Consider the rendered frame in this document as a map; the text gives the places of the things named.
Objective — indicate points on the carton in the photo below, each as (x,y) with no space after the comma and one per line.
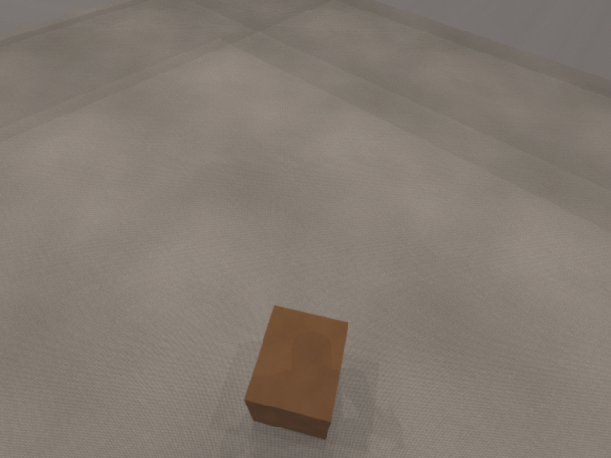
(295,379)

